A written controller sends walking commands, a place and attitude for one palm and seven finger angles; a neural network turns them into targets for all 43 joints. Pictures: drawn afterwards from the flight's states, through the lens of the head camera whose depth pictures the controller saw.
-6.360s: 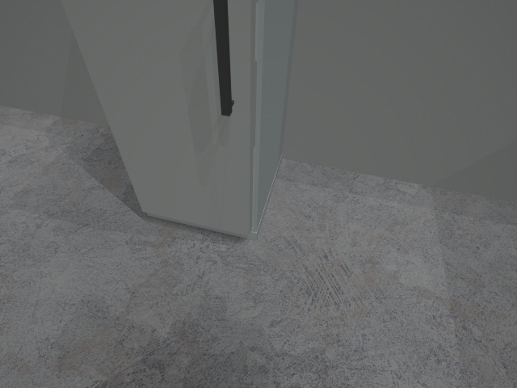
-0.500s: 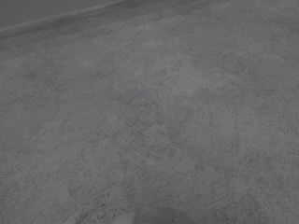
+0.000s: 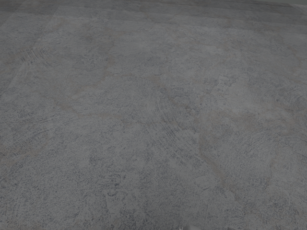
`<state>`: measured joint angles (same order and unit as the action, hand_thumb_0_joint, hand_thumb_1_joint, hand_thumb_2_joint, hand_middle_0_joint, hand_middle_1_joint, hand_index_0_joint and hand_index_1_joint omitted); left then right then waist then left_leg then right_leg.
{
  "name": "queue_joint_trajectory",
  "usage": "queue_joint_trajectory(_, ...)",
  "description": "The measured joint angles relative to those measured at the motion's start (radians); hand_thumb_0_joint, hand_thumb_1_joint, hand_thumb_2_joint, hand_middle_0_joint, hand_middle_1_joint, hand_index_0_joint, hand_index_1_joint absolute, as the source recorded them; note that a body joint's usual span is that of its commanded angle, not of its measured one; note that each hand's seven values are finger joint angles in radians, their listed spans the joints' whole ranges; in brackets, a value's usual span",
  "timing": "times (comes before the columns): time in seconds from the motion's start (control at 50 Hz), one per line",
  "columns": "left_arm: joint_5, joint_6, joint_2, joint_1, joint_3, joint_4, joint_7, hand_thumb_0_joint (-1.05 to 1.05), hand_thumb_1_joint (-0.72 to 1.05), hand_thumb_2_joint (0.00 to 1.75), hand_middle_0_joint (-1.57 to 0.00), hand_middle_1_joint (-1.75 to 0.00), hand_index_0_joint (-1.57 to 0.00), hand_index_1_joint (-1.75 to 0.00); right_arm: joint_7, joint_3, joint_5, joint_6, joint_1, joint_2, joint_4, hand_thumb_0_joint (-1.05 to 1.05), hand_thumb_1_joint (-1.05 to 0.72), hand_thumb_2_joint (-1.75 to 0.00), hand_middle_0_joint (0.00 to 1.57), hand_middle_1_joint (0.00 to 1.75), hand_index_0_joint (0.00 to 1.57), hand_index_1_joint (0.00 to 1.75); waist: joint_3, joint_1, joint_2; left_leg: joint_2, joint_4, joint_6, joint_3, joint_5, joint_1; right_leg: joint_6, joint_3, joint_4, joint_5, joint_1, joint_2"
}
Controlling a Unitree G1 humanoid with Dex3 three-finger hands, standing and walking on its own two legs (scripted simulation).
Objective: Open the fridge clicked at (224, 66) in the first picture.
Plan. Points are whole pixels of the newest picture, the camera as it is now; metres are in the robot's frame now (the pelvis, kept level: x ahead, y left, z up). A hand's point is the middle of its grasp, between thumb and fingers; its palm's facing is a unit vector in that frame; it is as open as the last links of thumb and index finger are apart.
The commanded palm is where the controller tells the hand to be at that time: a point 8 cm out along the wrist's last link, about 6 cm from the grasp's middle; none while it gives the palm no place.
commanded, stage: walk to a spot facing it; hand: right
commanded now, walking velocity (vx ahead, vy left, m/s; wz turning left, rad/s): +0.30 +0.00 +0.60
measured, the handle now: out of the picture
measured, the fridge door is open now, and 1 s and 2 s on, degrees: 0 0 0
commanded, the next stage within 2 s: turn to face it in 1.08 s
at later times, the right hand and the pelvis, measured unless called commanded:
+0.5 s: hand out of the picture +0.09 -0.23 -0.18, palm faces -0.08 +0.98 -0.15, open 7.4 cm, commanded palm none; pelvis +0.12 -0.05 +0.00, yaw +13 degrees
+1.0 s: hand (199, 154) +0.41 -0.15 -0.16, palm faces -0.54 +0.82 -0.18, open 7.4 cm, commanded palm none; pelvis +0.20 -0.06 +0.01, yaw +33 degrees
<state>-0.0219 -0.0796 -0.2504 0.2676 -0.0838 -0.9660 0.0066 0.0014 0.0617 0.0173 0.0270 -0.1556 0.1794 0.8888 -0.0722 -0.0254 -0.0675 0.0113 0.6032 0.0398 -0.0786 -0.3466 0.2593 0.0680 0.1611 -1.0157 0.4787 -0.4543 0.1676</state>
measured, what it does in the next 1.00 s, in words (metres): walks ahead, turning left: right foot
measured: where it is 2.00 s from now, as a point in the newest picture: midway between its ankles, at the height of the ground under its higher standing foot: outside the picture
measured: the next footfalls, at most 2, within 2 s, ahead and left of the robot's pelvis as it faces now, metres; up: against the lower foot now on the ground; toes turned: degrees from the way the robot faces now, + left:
right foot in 0.48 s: +0.24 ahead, -0.12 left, +0.00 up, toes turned +7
left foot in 1.12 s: +0.18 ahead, +0.09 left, +0.00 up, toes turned +46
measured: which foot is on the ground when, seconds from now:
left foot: down 0.00-0.48, up 0.50-1.00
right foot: up 0.00-0.46, down 0.48-1.00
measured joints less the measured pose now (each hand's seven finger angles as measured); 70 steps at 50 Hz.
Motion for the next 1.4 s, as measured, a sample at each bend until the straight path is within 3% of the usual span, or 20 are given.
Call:
queue_joint_trajectory(0.06,-0.008,0.004,-0.002,-0.013,0.0,0.004,-0.011,0.01,0.91,0.9,-0.19,-0.3,-0.2,-0.3,-0.003,-0.006,-0.005,-0.013,-0.031,-0.007,0.014,0.0,-0.91,-0.9,0.2,0.3,0.2,0.3,0.016,0.005,0.011,-0.017,-0.084,0.009,0.031,0.044,-0.043,0.016,-0.058,-0.079,-0.108,-0.048,-0.022)
queue_joint_trajectory(0.14,-0.012,0.025,-0.001,-0.033,0.001,0.018,-0.021,0.01,0.91,0.9,-0.19,-0.3,-0.2,-0.3,0.005,-0.013,-0.005,-0.034,-0.083,-0.012,0.043,0.0,-0.91,-0.9,0.2,0.3,0.2,0.3,0.042,0.012,0.021,-0.04,-0.165,0.017,0.066,0.078,-0.09,0.031,-0.096,-0.058,-0.193,-0.069,-0.027)
queue_joint_trajectory(0.26,-0.01,0.043,0.0,-0.073,0.003,0.031,-0.023,0.01,0.91,0.9,-0.19,-0.3,-0.2,-0.3,0.008,-0.018,0.001,-0.055,-0.166,-0.023,0.087,0.0,-0.91,-0.9,0.2,0.3,0.2,0.3,0.06,0.042,0.027,-0.066,-0.221,0.015,0.105,0.079,-0.151,0.033,-0.118,0.036,-0.217,-0.073,-0.039)
queue_joint_trajectory(0.38,-0.001,0.057,0.017,-0.128,0.015,0.055,-0.025,0.01,0.91,0.9,-0.19,-0.3,-0.2,-0.3,0.001,-0.017,0.009,-0.055,-0.242,-0.019,0.131,0.0,-0.91,-0.9,0.2,0.3,0.2,0.3,0.054,0.085,0.051,-0.066,-0.229,-0.011,0.154,0.041,-0.2,0.013,-0.109,0.194,-0.188,-0.04,-0.073)
queue_joint_trajectory(0.46,0.007,0.086,0.04,-0.16,0.033,0.081,-0.022,0.01,0.91,0.9,-0.19,-0.3,-0.2,-0.3,-0.001,-0.009,0.007,-0.044,-0.278,-0.004,0.156,0.0,-0.91,-0.9,0.2,0.3,0.2,0.3,0.042,0.105,0.085,-0.053,-0.161,-0.046,0.201,-0.03,-0.204,-0.008,-0.091,0.397,-0.209,0.057,-0.108)
queue_joint_trajectory(0.52,0.002,0.122,0.06,-0.175,0.053,0.095,-0.01,0.01,0.9,0.9,-0.2,-0.3,-0.2,-0.3,0.003,0.005,-0.005,-0.021,-0.268,0.012,0.175,0.0,-0.91,-0.9,0.2,0.3,0.2,0.3,0.019,0.107,0.113,-0.047,0.164,-0.042,0.202,-0.147,-0.085,-0.092,-0.037,0.389,-0.244,0.088,-0.11)
queue_joint_trajectory(0.56,0.002,0.122,0.074,-0.161,0.064,0.096,-0.006,0.0,0.9,0.89,-0.2,-0.3,-0.21,-0.3,0.009,0.011,0.0,-0.006,-0.251,0.021,0.18,0.01,-0.91,-0.9,0.2,0.3,0.2,0.3,0.019,0.101,0.11,-0.038,0.399,-0.045,0.148,-0.15,0.023,-0.12,0.0,0.393,-0.21,0.126,-0.092)
queue_joint_trajectory(0.6,0.002,0.12,0.087,-0.133,0.07,0.088,0.0,0.0,0.9,0.89,-0.2,-0.3,-0.21,-0.3,0.019,0.021,0.007,0.002,-0.223,0.037,0.17,0.01,-0.91,-0.9,0.2,0.3,0.2,0.3,0.02,0.086,0.105,-0.012,0.528,-0.055,0.091,-0.098,0.111,-0.126,0.026,0.441,-0.212,0.172,-0.083)
queue_joint_trajectory(0.66,0.005,0.119,0.103,-0.081,0.073,0.057,0.011,0.0,0.9,0.89,-0.2,-0.3,-0.21,-0.3,0.021,0.038,0.009,0.009,-0.167,0.063,0.133,0.01,-0.91,-0.9,0.2,0.3,0.2,0.3,0.017,0.072,0.104,0.019,0.6,-0.075,0.055,-0.01,0.212,-0.129,0.06,0.517,-0.228,0.231,-0.078)
queue_joint_trajectory(0.78,0.011,0.108,0.079,0.005,0.043,0.0,0.03,-0.01,0.93,0.89,-0.2,-0.3,-0.21,-0.3,0.011,0.059,0.011,0.028,-0.075,0.085,0.068,0.0,-0.92,-0.9,0.19,0.3,0.19,0.3,0.019,0.041,0.104,0.048,0.632,-0.108,0.061,0.1,0.316,-0.137,0.139,0.568,-0.211,0.293,-0.076)
queue_joint_trajectory(0.88,0.007,0.096,0.077,0.062,0.039,-0.034,0.028,0.0,0.92,0.89,-0.2,-0.3,-0.2,-0.3,0.012,0.054,0.013,0.048,-0.016,0.076,0.044,0.0,-0.92,-0.9,0.19,0.3,0.19,0.3,0.019,0.014,0.103,0.063,0.566,-0.122,0.048,0.103,0.304,-0.136,0.202,0.555,-0.173,0.315,-0.07)
queue_joint_trajectory(0.96,0.0,0.088,0.086,0.088,0.036,-0.05,0.021,0.0,0.91,0.89,-0.2,-0.3,-0.2,-0.3,0.016,0.038,0.013,0.057,0.026,0.051,0.034,0.0,-0.92,-0.9,0.19,0.3,0.19,0.3,0.007,-0.011,0.094,0.075,0.423,-0.117,0.01,0.049,0.247,-0.126,0.252,0.527,-0.138,0.324,-0.053)
queue_joint_trajectory(1.08,-0.004,0.075,0.09,0.103,0.028,-0.059,0.006,0.0,0.91,0.89,-0.2,-0.3,-0.21,-0.3,0.018,0.013,0.011,0.041,0.078,0.008,0.009,0.0,-0.91,-0.9,0.19,0.3,0.19,0.3,-0.016,-0.044,0.063,0.052,0.18,-0.077,-0.04,-0.026,0.137,-0.088,0.327,0.433,-0.067,0.317,-0.001)
queue_joint_trajectory(1.12,0.002,0.07,0.09,0.121,0.026,-0.053,-0.001,0.01,0.9,0.89,-0.2,-0.3,-0.21,-0.3,0.018,0.003,0.01,0.019,0.082,0.004,-0.004,0.0,-0.91,-0.9,0.19,0.3,0.2,0.3,-0.01,-0.045,0.055,0.034,0.047,-0.043,-0.053,0.055,0.07,-0.066,0.334,0.343,-0.03,0.288,0.032)
queue_joint_trajectory(1.14,0.006,0.062,0.087,0.12,0.027,-0.051,-0.006,0.01,0.9,0.89,-0.2,-0.3,-0.21,-0.3,0.013,0.0,0.01,0.0,0.084,0.0,-0.008,0.0,-0.91,-0.9,0.19,0.3,0.2,0.3,-0.011,-0.037,0.047,0.021,0.044,-0.013,-0.049,0.046,0.069,-0.046,0.295,0.251,-0.017,0.25,0.049)
queue_joint_trajectory(1.16,0.009,0.048,0.082,0.108,0.027,-0.049,-0.006,0.01,0.9,0.89,-0.2,-0.3,-0.21,-0.3,0.007,-0.004,0.005,-0.014,0.083,-0.004,-0.009,0.0,-0.91,-0.9,0.19,0.3,0.2,0.3,-0.017,-0.032,0.04,0.011,0.066,0.002,-0.041,0.024,0.077,-0.025,0.217,0.133,0.031,0.198,0.045)
queue_joint_trajectory(1.2,0.012,0.026,0.072,0.078,0.026,-0.038,0.001,0.01,0.9,0.89,-0.2,-0.3,-0.21,-0.3,-0.005,-0.012,-0.003,-0.023,0.07,-0.012,-0.005,0.0,-0.91,-0.9,0.2,0.3,0.2,0.3,-0.025,-0.029,0.032,0.0,0.068,0.01,-0.028,0.002,0.061,-0.002,0.074,-0.063,0.069,0.107,0.013)
queue_joint_trajectory(1.24,0.009,0.018,0.065,0.042,0.024,-0.023,0.005,0.01,0.9,0.89,-0.2,-0.3,-0.2,-0.3,-0.014,-0.014,-0.007,-0.018,0.046,-0.015,0.005,0.0,-0.91,-0.9,0.2,0.3,0.2,0.3,-0.02,-0.02,0.032,-0.009,0.029,0.003,-0.008,0.017,0.032,0.011,-0.008,-0.145,0.034,0.046,-0.007)
queue_joint_trajectory(1.32,0.006,0.02,0.052,-0.045,0.019,0.024,0.008,0.01,0.91,0.89,-0.2,-0.3,-0.2,-0.3,-0.018,-0.012,-0.003,-0.007,-0.006,-0.013,0.034,0.0,-0.91,-0.9,0.2,0.3,0.2,0.3,-0.002,-0.004,0.037,-0.025,-0.045,0.003,0.038,0.063,0.001,0.029,-0.091,-0.102,-0.048,-0.023,-0.018)
queue_joint_trajectory(1.4,0.007,0.031,0.042,-0.12,0.016,0.068,0.008,0.01,0.91,0.9,-0.2,-0.3,-0.2,-0.3,-0.011,-0.005,0.004,0.001,-0.041,-0.003,0.049,0.0,-0.91,-0.9,0.2,0.3,0.2,0.3,0.002,0.021,0.046,-0.035,-0.067,-0.007,0.086,0.085,0.007,0.034,-0.119,0.018,-0.083,-0.029,-0.036)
